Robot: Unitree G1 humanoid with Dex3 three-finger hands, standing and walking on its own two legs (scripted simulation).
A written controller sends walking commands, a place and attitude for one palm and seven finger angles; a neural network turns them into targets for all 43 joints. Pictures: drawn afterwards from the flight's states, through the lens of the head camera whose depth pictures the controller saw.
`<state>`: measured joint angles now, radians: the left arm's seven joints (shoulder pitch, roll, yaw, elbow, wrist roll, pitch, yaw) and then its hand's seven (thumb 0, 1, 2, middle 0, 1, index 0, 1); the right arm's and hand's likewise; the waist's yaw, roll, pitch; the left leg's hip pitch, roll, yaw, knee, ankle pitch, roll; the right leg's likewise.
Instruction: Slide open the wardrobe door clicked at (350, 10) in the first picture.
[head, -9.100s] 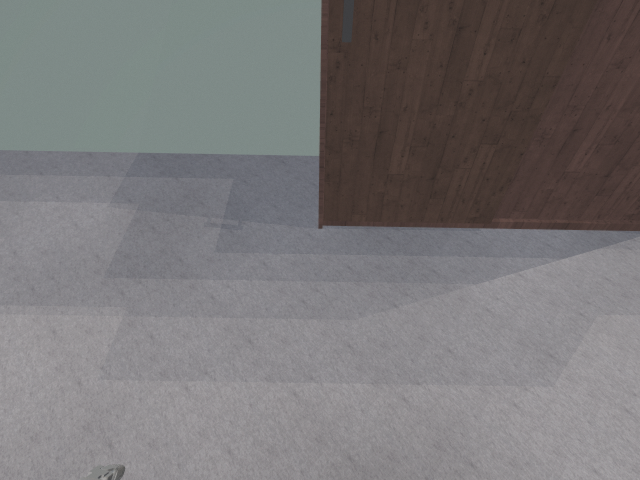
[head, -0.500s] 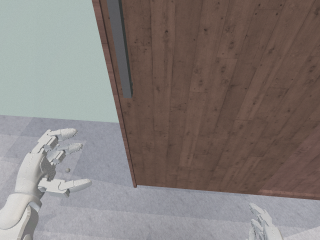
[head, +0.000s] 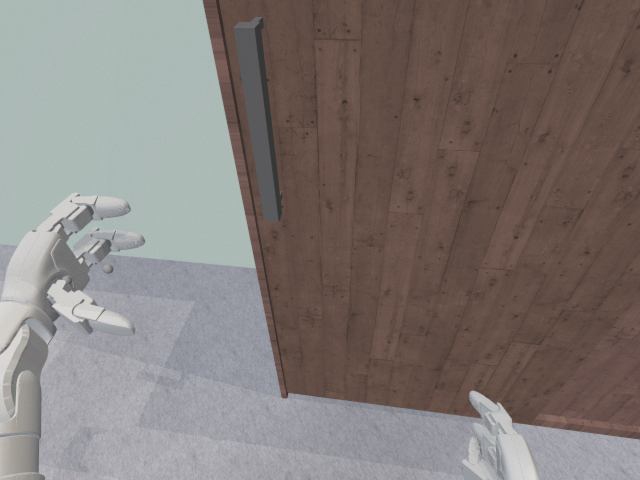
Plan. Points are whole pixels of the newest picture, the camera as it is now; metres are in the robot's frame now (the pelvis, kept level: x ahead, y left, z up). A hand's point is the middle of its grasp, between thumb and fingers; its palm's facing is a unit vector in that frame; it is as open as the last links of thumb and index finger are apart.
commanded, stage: raise the hand with hooked fingers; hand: left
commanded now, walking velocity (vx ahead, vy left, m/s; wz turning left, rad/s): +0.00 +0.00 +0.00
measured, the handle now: (266, 130) +0.53 +0.16 +0.21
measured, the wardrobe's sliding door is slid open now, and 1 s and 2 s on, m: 0.00 0.00 0.00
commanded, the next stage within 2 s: move the hooked fingers beside the handle in 0.58 s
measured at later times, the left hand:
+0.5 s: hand (109, 254) +0.28 +0.27 +0.18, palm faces +0.09 -0.99 -0.05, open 14.0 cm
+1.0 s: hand (132, 236) +0.31 +0.26 +0.19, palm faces +0.04 -1.00 -0.03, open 14.0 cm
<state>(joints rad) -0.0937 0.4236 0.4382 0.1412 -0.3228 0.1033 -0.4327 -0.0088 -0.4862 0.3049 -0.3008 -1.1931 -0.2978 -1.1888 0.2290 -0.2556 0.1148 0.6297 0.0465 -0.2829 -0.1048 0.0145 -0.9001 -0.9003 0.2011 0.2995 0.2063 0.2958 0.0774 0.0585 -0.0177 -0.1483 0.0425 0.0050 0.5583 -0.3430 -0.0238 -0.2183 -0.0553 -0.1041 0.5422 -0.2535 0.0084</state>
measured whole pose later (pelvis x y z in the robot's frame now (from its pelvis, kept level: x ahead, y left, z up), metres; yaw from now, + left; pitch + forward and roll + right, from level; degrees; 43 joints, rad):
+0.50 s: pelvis +0.00 +0.00 +0.01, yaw -1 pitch -5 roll +0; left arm -0.15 0.43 0.47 0.16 -0.30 0.17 -0.42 -0.01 -0.50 0.30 -0.30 -1.20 -0.30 -1.20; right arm 0.25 -0.28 0.09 0.62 0.06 -0.24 -0.10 0.02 -0.90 -0.90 0.20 0.30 0.20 0.30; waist 0.07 0.04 -0.01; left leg -0.10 0.04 0.03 0.49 -0.31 -0.02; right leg -0.18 -0.05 -0.09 0.48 -0.22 0.01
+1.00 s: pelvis +0.00 +0.00 +0.01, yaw -1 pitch -4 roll +0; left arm -0.27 0.43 0.41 0.29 -0.28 0.15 -0.41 -0.01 -0.50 0.30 -0.30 -1.20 -0.30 -1.20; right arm 0.24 -0.27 0.10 0.63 0.05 -0.23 -0.11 0.01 -0.90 -0.90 0.20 0.30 0.21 0.30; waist 0.06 0.04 -0.01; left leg -0.12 0.04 0.02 0.48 -0.30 -0.02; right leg -0.20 -0.05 -0.09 0.48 -0.21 0.01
